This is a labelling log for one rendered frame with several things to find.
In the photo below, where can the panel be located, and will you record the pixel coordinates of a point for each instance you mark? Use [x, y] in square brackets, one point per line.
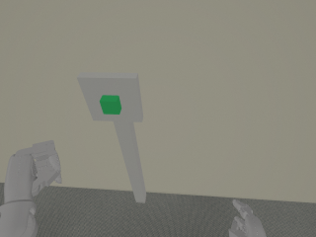
[94, 85]

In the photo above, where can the button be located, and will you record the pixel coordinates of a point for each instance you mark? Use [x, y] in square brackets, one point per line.
[110, 104]

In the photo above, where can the robot right hand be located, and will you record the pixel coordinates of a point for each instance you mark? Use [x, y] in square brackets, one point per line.
[251, 227]

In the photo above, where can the robot left forearm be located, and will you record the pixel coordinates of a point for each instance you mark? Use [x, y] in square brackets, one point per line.
[17, 219]

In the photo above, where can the robot left hand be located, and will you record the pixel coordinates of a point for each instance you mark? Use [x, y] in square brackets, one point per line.
[22, 170]

